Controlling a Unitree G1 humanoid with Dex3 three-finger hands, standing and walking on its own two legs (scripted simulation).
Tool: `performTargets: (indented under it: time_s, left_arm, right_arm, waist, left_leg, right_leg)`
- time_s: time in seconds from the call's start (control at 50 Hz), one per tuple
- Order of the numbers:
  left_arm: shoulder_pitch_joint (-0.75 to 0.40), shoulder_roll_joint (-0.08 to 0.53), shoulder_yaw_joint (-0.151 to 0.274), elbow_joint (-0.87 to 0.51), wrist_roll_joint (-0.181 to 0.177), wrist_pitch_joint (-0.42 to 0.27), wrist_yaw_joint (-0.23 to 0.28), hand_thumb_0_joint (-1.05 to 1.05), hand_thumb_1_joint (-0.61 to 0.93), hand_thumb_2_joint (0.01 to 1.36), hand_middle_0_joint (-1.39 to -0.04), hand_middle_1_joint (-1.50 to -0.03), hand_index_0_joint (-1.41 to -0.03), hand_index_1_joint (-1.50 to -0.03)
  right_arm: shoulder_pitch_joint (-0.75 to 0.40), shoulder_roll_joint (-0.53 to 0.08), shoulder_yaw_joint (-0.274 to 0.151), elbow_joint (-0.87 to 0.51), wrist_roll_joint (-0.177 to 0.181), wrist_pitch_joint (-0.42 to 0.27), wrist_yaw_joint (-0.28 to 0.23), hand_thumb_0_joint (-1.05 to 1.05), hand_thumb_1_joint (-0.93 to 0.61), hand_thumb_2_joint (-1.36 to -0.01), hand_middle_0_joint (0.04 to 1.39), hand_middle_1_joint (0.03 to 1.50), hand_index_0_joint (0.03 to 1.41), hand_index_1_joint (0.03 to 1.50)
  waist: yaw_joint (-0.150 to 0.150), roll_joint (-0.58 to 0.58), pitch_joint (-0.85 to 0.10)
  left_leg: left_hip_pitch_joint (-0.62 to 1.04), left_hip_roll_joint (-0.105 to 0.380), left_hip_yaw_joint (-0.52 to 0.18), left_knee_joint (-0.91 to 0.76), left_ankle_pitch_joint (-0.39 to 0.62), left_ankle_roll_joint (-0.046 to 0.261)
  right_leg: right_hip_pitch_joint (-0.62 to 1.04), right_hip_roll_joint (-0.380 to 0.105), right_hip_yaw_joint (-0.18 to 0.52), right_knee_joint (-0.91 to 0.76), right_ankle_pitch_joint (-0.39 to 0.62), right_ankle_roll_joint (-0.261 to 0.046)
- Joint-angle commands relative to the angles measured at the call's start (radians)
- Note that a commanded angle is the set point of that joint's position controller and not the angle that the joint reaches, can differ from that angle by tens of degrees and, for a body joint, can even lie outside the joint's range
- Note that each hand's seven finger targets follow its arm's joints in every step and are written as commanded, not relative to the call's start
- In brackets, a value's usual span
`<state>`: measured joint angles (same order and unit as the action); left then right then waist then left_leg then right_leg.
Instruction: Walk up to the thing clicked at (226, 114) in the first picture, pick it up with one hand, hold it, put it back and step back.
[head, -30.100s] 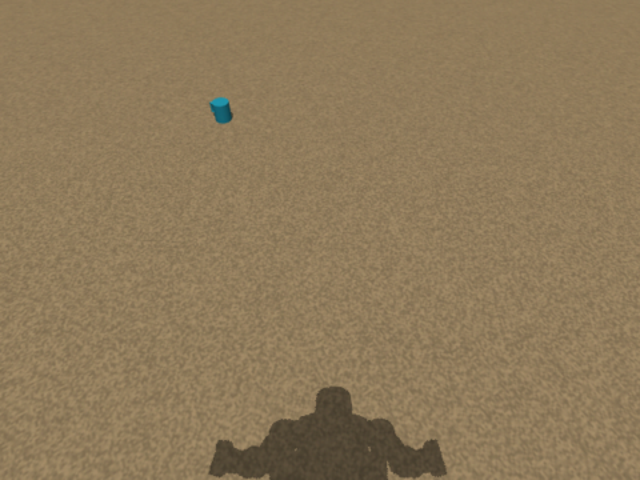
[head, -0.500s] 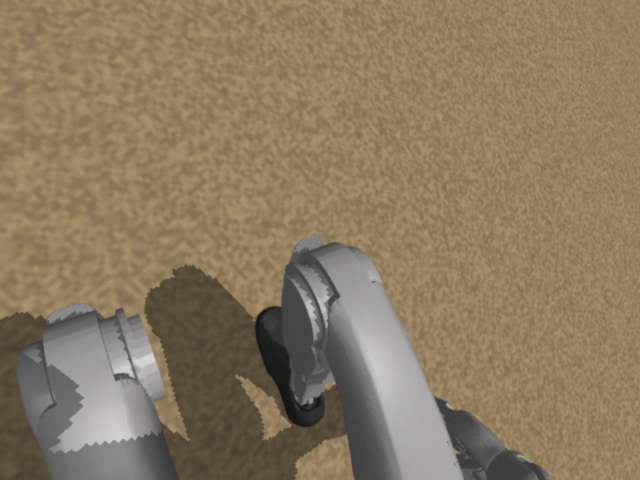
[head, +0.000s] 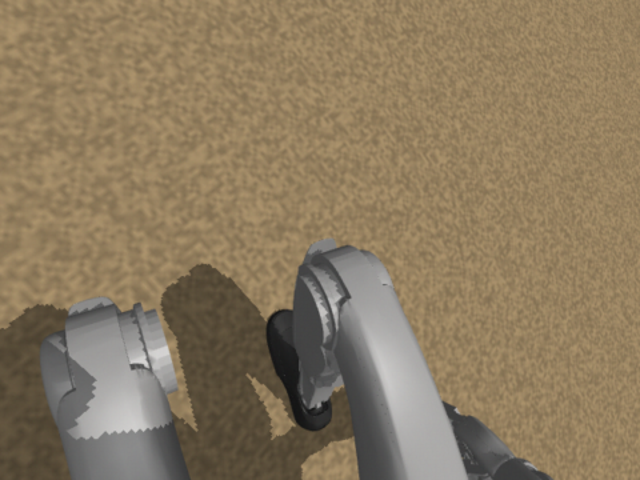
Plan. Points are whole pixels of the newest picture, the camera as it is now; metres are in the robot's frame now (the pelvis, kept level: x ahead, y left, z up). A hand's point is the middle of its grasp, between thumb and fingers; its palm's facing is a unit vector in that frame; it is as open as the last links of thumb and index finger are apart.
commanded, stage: withdraw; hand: left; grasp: from above
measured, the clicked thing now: out of the picture +0.43 +0.37 -0.25
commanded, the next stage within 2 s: home in 0.64 s
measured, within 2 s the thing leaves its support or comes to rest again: neither
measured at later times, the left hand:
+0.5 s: hand out of the picture +0.42 +0.37 -0.04, palm faces -0.50 -0.11 -0.86, open 14.0 cm
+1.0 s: hand out of the picture +0.43 +0.37 -0.09, palm faces -0.33 -0.16 -0.93, open 13.1 cm
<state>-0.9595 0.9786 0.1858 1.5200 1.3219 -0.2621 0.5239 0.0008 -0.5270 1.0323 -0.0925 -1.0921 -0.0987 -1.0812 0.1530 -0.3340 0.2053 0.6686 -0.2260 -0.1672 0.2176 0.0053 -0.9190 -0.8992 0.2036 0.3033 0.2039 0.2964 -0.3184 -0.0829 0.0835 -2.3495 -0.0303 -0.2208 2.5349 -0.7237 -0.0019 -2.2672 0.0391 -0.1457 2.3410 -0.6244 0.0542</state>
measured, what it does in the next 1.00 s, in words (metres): stands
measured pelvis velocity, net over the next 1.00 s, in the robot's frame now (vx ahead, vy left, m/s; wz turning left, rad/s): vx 0.00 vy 0.00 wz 0.09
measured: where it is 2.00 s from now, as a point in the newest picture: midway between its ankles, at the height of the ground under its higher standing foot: (235, 430)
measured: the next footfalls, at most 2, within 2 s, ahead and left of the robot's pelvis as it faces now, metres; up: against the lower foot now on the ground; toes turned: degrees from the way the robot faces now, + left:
none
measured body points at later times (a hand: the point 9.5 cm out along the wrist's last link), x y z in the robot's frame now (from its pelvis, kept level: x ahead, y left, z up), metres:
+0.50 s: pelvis -0.01 +0.00 +0.07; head +0.21 +0.09 +0.46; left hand +0.45 +0.37 +0.01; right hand +0.11 -0.28 -0.02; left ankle +0.06 +0.12 -0.27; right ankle +0.12 -0.12 -0.27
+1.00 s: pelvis +0.00 +0.00 +0.04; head +0.22 +0.09 +0.42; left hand +0.44 +0.38 -0.04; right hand +0.06 -0.25 -0.06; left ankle +0.06 +0.12 -0.27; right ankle +0.12 -0.12 -0.27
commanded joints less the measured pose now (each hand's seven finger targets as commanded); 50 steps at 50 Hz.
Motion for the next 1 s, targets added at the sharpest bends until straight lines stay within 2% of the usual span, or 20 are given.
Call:
performTargets:
  time_s: [0.0,0.02,0.06,0.16,0.22,0.26,0.3,0.32,0.38,0.46,0.54,0.6,0.7,0.74,0.76,0.78,0.8,0.84,0.88,0.98]
  left_arm:
    - [-0.208,0.288,0.06,-0.34,-0.06,0.053,0.006,0.0,-0.577,1.019,-0.065,-1.023,-0.059,-1.029]
    - [-0.189,0.261,0.055,-0.361,-0.069,0.071,-0.012,0.0,-0.573,1.019,-0.066,-1.017,-0.059,-1.024]
    - [-0.239,0.187,0.007,-0.41,-0.091,0.099,-0.06,0.0,-0.568,1.019,-0.07,-1.017,-0.063,-1.025]
    - [-0.289,0.105,-0.068,-0.489,-0.141,0.129,-0.209,0.0,-0.56,1.021,-0.081,-1.013,-0.071,-1.025]
    - [-0.258,0.018,-0.131,-0.421,-0.181,0.127,-0.307,0.0,-0.564,1.027,-0.087,-1.019,-0.074,-1.033]
    - [-0.23,0.073,-0.099,-0.393,-0.182,0.116,-0.355,0.0,-0.558,1.028,-0.093,-1.012,-0.078,-1.029]
    - [-0.234,0.006,-0.143,-0.388,-0.197,0.095,-0.397,0.0,-0.544,1.019,-0.113,-0.996,-0.096,-1.016]
    - [-0.223,0.053,-0.114,-0.377,-0.192,0.085,-0.407,0.0,-0.532,1.01,-0.123,-0.987,-0.106,-1.006]
    - [-0.261,0.072,-0.124,-0.394,-0.186,0.033,-0.43,0.0,-0.517,0.996,-0.134,-0.972,-0.118,-0.99]
    - [-0.28,0.091,-0.117,-0.376,-0.16,-0.036,-0.395,0.0,-0.517,0.999,-0.126,-0.979,-0.113,-0.993]
    - [-0.316,0.08,-0.126,-0.278,-0.116,-0.076,-0.301,0.0,-0.536,1.011,-0.106,-0.993,-0.095,-1.006]
    - [-0.369,0.116,-0.107,-0.249,-0.07,-0.092,-0.23,0.0,-0.53,1.006,-0.113,-0.995,-0.103,-1.006]
    - [-0.422,0.22,-0.02,-0.236,-0.008,-0.087,-0.121,0.0,-0.526,1.0,-0.096,-1.013,-0.095,-1.014]
    - [-0.404,0.24,0.012,-0.249,-0.006,-0.067,-0.091,0.0,-0.366,0.901,-0.246,-0.853,-0.219,-0.854]
    - [-0.385,0.227,0.01,-0.265,-0.013,-0.05,-0.082,0.0,-0.446,0.942,-0.166,-0.933,-0.15,-0.934]
    - [-0.415,0.244,0.025,-0.313,-0.026,-0.037,-0.074,0.0,-0.366,0.862,-0.225,-0.853,-0.201,-0.854]
    - [-0.388,0.25,0.039,-0.329,-0.037,-0.018,-0.073,0.0,-0.286,0.848,-0.231,-0.773,-0.207,-0.774]
    - [-0.34,0.192,0.015,-0.343,-0.072,0.019,-0.093,0.0,-0.195,0.817,-0.221,-0.613,-0.2,-0.614]
    - [-0.299,0.193,0.032,-0.38,-0.121,0.053,-0.123,0.0,-0.126,0.812,-0.218,-0.551,-0.198,-0.569]
    - [-0.142,0.065,-0.002,-0.56,-0.299,0.116,-0.265,0.0,0.089,0.771,-0.199,-0.45,-0.186,-0.462]
  right_arm:
    - [0.167,-0.299,-0.169,0.0,0.05,0.025,-0.003,0.0,-0.916,-0.908,0.2,0.301,0.2,0.301]
    - [0.169,-0.285,-0.183,0.002,0.058,0.034,0.0,0.0,-0.914,-0.907,0.2,0.301,0.2,0.301]
    - [0.189,-0.265,-0.202,0.016,0.083,0.053,0.001,0.0,-0.913,-0.907,0.2,0.301,0.2,0.301]
    - [0.24,-0.234,-0.236,0.028,0.122,0.114,-0.022,0.0,-0.916,-0.909,0.2,0.301,0.2,0.301]
    - [0.244,-0.217,-0.237,0.014,0.141,0.142,-0.047,0.0,-0.919,-0.91,0.2,0.301,0.2,0.301]
    - [0.229,-0.239,-0.241,-0.027,0.144,0.16,-0.072,0.0,-0.918,-0.91,0.2,0.301,0.2,0.301]
    - [0.221,-0.209,-0.223,-0.035,0.143,0.172,-0.086,0.0,-0.919,-0.91,0.2,0.301,0.2,0.301]
    - [0.215,-0.225,-0.222,-0.054,0.146,0.176,-0.095,0.0,-0.919,-0.909,0.2,0.301,0.2,0.301]
    - [0.211,-0.208,-0.198,-0.047,0.149,0.188,-0.112,0.0,-0.917,-0.908,0.199,0.3,0.2,0.3]
    - [0.191,-0.195,-0.174,-0.051,0.144,0.191,-0.122,0.0,-0.913,-0.906,0.199,0.3,0.2,0.3]
    - [0.18,-0.205,-0.158,-0.039,0.126,0.191,-0.12,0.0,-0.911,-0.905,0.2,0.3,0.199,0.3]
    - [0.181,-0.215,-0.155,-0.02,0.111,0.182,-0.118,0.0,-0.912,-0.904,0.2,0.3,0.2,0.3]
    - [0.21,-0.234,-0.159,0.003,0.087,0.156,-0.106,0.0,-0.909,-0.901,0.2,0.3,0.2,0.3]
    - [0.216,-0.242,-0.174,0.005,0.082,0.145,-0.104,0.0,-0.883,-0.894,0.199,0.299,0.199,0.299]
    - [0.213,-0.231,-0.178,0.001,0.081,0.141,-0.101,0.0,-0.903,-0.898,0.2,0.3,0.2,0.3]
    - [0.214,-0.236,-0.189,-0.001,0.081,0.136,-0.101,0.0,-0.885,-0.895,0.199,0.299,0.199,0.299]
    - [0.214,-0.234,-0.198,0.002,0.085,0.133,-0.1,0.0,-0.886,-0.895,0.199,0.299,0.199,0.299]
    - [0.234,-0.223,-0.213,0.004,0.093,0.125,-0.095,0.0,-0.887,-0.895,0.199,0.299,0.199,0.299]
    - [0.254,-0.227,-0.237,0.008,0.108,0.123,-0.094,0.0,-0.888,-0.896,0.199,0.299,0.199,0.299]
    - [0.279,-0.204,-0.275,-0.011,0.157,0.139,-0.086,0.0,-0.892,-0.897,0.199,0.3,0.199,0.3]
  waist:
    - [0.084,0.667,-0.849]
    - [0.095,0.652,-0.867]
    - [0.079,0.601,-0.87]
    - [0.067,0.475,-0.89]
    - [0.037,0.353,-0.768]
    - [0.042,0.272,-0.716]
    - [0.045,0.257,-0.689]
    - [0.055,0.234,-0.696]
    - [0.064,0.269,-0.678]
    - [0.077,0.309,-0.706]
    - [0.055,0.332,-0.683]
    - [0.054,0.377,-0.715]
    - [0.057,0.476,-0.803]
    - [0.065,0.504,-0.843]
    - [0.077,0.519,-0.867]
    - [0.074,0.529,-0.902]
    - [0.099,0.546,-0.93]
    - [0.094,0.55,-0.955]
    - [0.115,0.523,-0.98]
    - [0.153,0.454,-1.026]
  left_leg:
    - [0.654,0.02,0.118,-0.373,0.284,-0.013]
    - [0.666,0.019,0.127,-0.381,0.288,-0.01]
    - [0.651,0.018,0.138,-0.398,0.276,0.003]
    - [0.656,0.01,0.15,-0.453,0.286,0.021]
    - [0.585,0.004,0.146,-0.489,0.215,0.032]
    - [0.535,-0.002,0.153,-0.49,0.205,0.037]
    - [0.524,-0.006,0.166,-0.499,0.199,0.037]
    - [0.537,-0.005,0.161,-0.5,0.208,0.038]
    - [0.532,-0.007,0.164,-0.518,0.168,0.033]
    - [0.558,-0.003,0.167,-0.521,0.16,0.032]
    - [0.541,-0.006,0.16,-0.506,0.11,0.031]
    - [0.565,-0.006,0.153,-0.486,0.113,0.026]
    - [0.645,-0.007,0.15,-0.459,0.183,0.016]
    - [0.682,-0.005,0.139,-0.47,0.184,0.012]
    - [0.685,-0.003,0.155,-0.467,0.182,0.015]
    - [0.689,-0.002,0.155,-0.466,0.177,0.017]
    - [0.704,-0.003,0.16,-0.478,0.189,0.014]
    - [0.714,-0.002,0.169,-0.488,0.198,0.017]
    - [0.722,-0.002,0.163,-0.514,0.204,0.017]
    - [0.758,-0.001,0.156,-0.596,0.231,0.026]
  right_leg:
    - [0.321,0.014,-0.067,-0.168,0.228,-0.104]
    - [0.323,0.011,-0.056,-0.181,0.231,-0.103]
    - [0.323,0.011,-0.037,-0.217,0.227,-0.101]
    - [0.415,0.009,-0.006,-0.307,0.238,-0.099]
    - [0.414,0.006,0.002,-0.364,0.178,-0.097]
    - [0.446,-0.001,0.012,-0.4,0.157,-0.101]
    - [0.464,-0.004,0.021,-0.417,0.138,-0.102]
    - [0.461,-0.007,0.021,-0.422,0.139,-0.101]
    - [0.435,-0.011,0.026,-0.417,0.097,-0.101]
    - [0.428,-0.007,0.028,-0.392,0.108,-0.095]
    - [0.369,0.0,0.012,-0.366,0.065,-0.096]
    - [0.327,0.002,0.0,-0.327,0.067,-0.098]
    - [0.311,-0.007,-0.017,-0.27,0.126,-0.091]
    - [0.291,-0.012,-0.024,-0.251,0.128,-0.091]
    - [0.305,-0.009,-0.018,-0.26,0.128,-0.094]
    - [0.311,-0.011,-0.014,-0.262,0.128,-0.094]
    - [0.315,-0.014,-0.008,-0.261,0.136,-0.097]
    - [0.346,-0.011,-0.003,-0.278,0.146,-0.098]
    - [0.365,-0.017,0.003,-0.295,0.153,-0.1]
    - [0.493,-0.015,0.021,-0.383,0.179,-0.092]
